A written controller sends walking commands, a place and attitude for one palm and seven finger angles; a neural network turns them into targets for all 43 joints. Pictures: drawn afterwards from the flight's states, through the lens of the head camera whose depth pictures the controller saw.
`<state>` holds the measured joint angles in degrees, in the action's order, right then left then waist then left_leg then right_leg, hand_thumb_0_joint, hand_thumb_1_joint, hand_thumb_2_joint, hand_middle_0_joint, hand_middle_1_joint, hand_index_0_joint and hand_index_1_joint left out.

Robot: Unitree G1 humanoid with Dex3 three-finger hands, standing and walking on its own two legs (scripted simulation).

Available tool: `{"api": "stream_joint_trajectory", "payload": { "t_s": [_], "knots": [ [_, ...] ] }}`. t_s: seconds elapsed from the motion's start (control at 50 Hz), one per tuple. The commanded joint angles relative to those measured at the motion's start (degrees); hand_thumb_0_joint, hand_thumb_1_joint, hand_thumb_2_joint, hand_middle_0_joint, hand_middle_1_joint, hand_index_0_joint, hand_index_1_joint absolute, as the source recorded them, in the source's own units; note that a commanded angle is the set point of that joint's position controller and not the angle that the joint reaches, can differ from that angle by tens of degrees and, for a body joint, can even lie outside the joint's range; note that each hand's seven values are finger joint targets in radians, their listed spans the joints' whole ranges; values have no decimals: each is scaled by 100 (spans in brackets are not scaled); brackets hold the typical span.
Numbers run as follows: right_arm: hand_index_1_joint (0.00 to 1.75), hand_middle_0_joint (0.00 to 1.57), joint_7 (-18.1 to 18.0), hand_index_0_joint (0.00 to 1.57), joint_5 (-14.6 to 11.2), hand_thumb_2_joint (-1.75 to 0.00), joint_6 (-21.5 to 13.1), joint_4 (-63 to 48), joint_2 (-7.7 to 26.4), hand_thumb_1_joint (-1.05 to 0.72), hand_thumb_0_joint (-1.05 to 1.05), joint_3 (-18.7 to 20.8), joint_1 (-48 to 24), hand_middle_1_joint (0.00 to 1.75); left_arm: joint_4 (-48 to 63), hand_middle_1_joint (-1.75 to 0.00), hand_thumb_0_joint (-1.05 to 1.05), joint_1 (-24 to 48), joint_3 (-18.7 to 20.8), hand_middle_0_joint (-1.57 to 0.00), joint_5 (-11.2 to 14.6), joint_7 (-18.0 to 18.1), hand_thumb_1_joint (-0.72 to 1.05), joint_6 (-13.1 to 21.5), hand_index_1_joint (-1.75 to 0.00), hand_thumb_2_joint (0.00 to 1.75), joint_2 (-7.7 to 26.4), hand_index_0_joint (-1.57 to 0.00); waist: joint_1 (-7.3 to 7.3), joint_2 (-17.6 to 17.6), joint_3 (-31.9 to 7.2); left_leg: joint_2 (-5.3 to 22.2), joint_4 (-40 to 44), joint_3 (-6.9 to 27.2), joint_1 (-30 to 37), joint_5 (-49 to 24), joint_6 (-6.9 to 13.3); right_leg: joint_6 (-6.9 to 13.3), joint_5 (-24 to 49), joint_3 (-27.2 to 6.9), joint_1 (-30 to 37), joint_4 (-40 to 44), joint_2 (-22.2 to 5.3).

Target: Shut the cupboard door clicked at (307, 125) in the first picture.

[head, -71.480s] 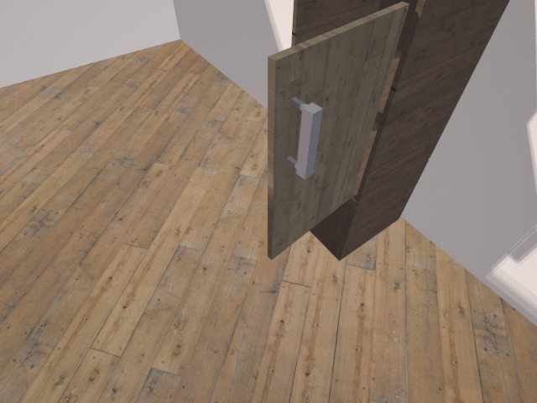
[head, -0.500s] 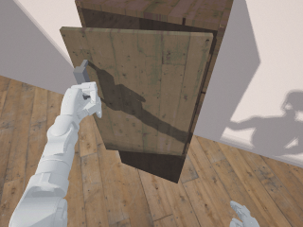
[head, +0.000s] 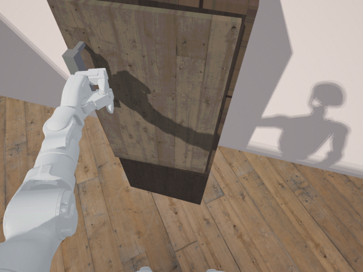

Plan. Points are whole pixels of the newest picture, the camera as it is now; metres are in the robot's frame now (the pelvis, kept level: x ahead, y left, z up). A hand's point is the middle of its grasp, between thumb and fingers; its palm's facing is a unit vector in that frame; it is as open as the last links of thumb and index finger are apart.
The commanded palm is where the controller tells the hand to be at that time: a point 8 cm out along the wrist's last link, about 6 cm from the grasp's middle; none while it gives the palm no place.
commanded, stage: push the door shut along its arc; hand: left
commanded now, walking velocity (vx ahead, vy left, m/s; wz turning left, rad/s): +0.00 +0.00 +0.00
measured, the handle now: (87, 77) +0.54 +0.20 +0.12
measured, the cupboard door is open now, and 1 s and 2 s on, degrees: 4 0 0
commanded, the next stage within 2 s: pull the fist back off the door in 0.70 s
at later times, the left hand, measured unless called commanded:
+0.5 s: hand (122, 79) +0.51 +0.11 +0.13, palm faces -0.30 -0.95 +0.00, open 3.1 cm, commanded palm +0.52 +0.16 +0.12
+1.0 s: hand (125, 78) +0.52 +0.10 +0.13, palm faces +0.08 -1.00 +0.04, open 2.5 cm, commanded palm +0.53 +0.12 +0.12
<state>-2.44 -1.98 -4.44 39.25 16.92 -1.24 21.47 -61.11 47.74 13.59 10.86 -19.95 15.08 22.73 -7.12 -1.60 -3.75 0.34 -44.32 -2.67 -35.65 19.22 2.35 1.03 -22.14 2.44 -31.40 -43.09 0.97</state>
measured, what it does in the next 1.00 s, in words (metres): stands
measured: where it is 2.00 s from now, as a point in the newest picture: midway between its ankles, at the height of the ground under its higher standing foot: outside the picture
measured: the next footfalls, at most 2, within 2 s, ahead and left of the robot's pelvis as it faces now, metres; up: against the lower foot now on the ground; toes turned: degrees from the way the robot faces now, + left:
none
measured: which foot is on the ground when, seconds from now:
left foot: down 0.00-1.00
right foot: down 0.00-1.00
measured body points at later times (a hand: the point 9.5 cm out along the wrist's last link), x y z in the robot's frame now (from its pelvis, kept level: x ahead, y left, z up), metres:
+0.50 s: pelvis +0.00 +0.00 -0.01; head +0.09 +0.00 +0.43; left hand +0.52 +0.16 +0.14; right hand +0.01 -0.28 -0.12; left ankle +0.03 +0.09 -0.71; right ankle -0.01 -0.11 -0.71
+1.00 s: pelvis -0.02 +0.00 -0.02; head +0.08 +0.02 +0.41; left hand +0.51 +0.16 +0.13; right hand +0.00 -0.26 -0.13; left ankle +0.03 +0.09 -0.71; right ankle -0.01 -0.11 -0.71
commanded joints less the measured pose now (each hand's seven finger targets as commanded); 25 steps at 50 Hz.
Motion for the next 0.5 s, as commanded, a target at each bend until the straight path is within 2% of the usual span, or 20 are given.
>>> {"api": "stream_joint_trajectory", "payload": {
  "t_s": [0.0,0.02,0.04,0.06,0.08,0.14,0.16,0.2,0.24,0.26,0.28,0.3,0.32,0.34,0.36,0.38,0.4,0.42,0.44,0.48],
  "knots": [
    [30,20,-55,20,3,-90,-142,-593,916,-90,0,355,349,30,1235,-150,0,2923,295,-130,61,-77,90,394,-150,90,1311,-130,-37,-174,-2332,8,325,548,1993,-1691,-32,65,1879,-103,43,466,124],
    [30,20,-44,20,7,-90,-150,-573,900,-90,0,348,343,30,1298,-150,0,3128,223,-130,55,-87,90,411,-150,90,1250,-130,-94,-239,-2341,13,326,559,2032,-1693,-37,47,1894,-110,-28,471,123],
    [30,20,-36,20,16,-90,-143,-549,900,-90,0,357,381,30,1088,-150,0,3023,263,-130,50,-96,90,376,-150,90,1235,-130,-83,-190,-2291,15,310,551,1988,-1641,-44,46,1851,-106,-60,482,130],
    [30,20,-36,20,4,-90,-133,-530,909,-90,0,343,394,30,1031,-150,0,3170,155,-130,40,-113,90,370,-150,90,1196,-130,-173,-120,-2102,28,323,558,1885,-1466,-38,37,1703,-103,-188,513,134],
    [30,20,-37,20,18,-90,-129,-494,933,-90,0,352,439,30,976,-150,0,3280,261,-130,20,-104,90,380,-150,90,1332,-130,-183,-53,-2071,36,316,570,1839,-1427,-29,36,1675,-110,-213,513,142],
    [30,20,-35,20,24,-90,-123,-475,934,-90,0,345,480,30,940,-150,0,3605,85,-130,-3,-145,90,395,-150,90,1183,-130,-267,-235,-2227,22,239,590,1922,-1572,-31,40,1761,-117,-322,452,140],
    [30,20,-27,20,36,-90,-129,-439,942,-90,0,353,517,30,814,-150,0,3646,89,-130,-18,-163,90,371,-150,90,1184,-130,-290,-187,-2248,30,217,608,1938,-1540,-35,36,1719,-108,-371,450,151],
    [30,20,-45,20,51,-90,-113,-435,991,-90,0,356,595,30,637,-150,0,3587,354,-130,-9,-193,90,353,-150,90,1502,-130,-250,-138,-2358,12,152,590,1860,-1671,-11,52,1839,-113,-282,399,158],
    [30,20,-34,20,52,-90,-101,-432,978,-90,0,334,575,30,497,-150,0,3764,283,-130,-25,-260,90,305,-150,90,1462,-130,-330,-57,-2288,3,123,569,1645,-1528,-2,17,1837,-157,-289,405,140],
    [30,20,-34,20,53,-90,-82,-418,997,-90,0,324,619,30,305,-150,0,3718,343,-130,-75,-267,90,274,-150,90,1590,-130,-315,-39,-2179,8,108,584,1526,-1461,-7,30,1773,-152,-335,389,143],
    [30,20,-32,20,52,-90,-80,-433,1002,-90,0,319,628,30,271,-150,0,3878,244,-130,-86,-288,90,248,-150,90,1508,-130,-405,-11,-2154,1,95,578,1451,-1369,7,12,1707,-166,-408,393,142],
    [30,20,-48,20,71,-90,-79,-410,1015,-90,0,318,690,30,227,-150,0,4031,292,-130,-75,-299,90,269,-150,90,1566,-130,-421,34,-2196,-13,48,582,1427,-1449,24,19,1756,-151,-379,352,151],
    [30,20,-41,20,72,-90,-73,-422,1025,-90,0,323,677,30,182,-150,0,4046,365,-130,-115,-312,90,269,-150,90,1701,-130,-397,-92,-2257,-7,20,590,1441,-1451,9,23,1766,-173,-413,334,152],
    [30,20,-34,20,84,-90,-85,-429,1021,-90,0,319,682,30,269,-150,0,4216,244,-130,-124,-341,90,269,-150,90,1590,-130,-451,-161,-2376,-10,-1,608,1505,-1507,10,18,1808,-172,-454,310,151],
    [30,20,-31,20,96,-90,-79,-429,1032,-90,0,339,716,30,294,-150,0,4226,341,-130,-149,-356,90,294,-150,90,1711,-130,-408,-260,-2511,4,-37,644,1600,-1567,-12,35,1784,-152,-496,274,149],
    [30,20,-18,20,100,-90,-84,-440,1020,-90,0,331,701,30,278,-150,0,4244,231,-130,-139,-394,90,277,-150,90,1573,-130,-432,-347,-2564,-8,-60,635,1656,-1600,-9,37,1798,-157,-543,271,155],
    [30,20,-31,20,104,-90,-67,-433,1034,-90,0,338,758,30,204,-150,0,4201,308,-130,-110,-418,90,275,-150,90,1635,-130,-425,-249,-2617,-17,-121,614,1618,-1691,14,45,1877,-144,-492,236,165],
    [30,20,-40,20,105,-90,-56,-401,1051,-90,0,331,767,30,141,-150,0,4335,328,-130,-140,-437,90,251,-150,90,1734,-130,-484,-179,-2580,0,-125,636,1546,-1665,15,24,1897,-157,-534,232,169],
    [30,20,-37,20,100,-90,-48,-396,1030,-90,0,329,765,30,97,-150,0,4429,135,-130,-152,-469,90,208,-150,90,1529,-130,-536,-262,-2516,-10,-146,624,1508,-1593,17,18,1827,-158,-648,245,172],
    [30,20,-40,20,107,-90,-41,-331,1058,-90,0,340,842,30,-9,-150,0,4600,107,-130,-172,-481,90,153,-150,90,1529,-130,-602,-268,-2381,7,-181,657,1505,-1550,15,26,1710,-131,-846,259,185]
  ]
}}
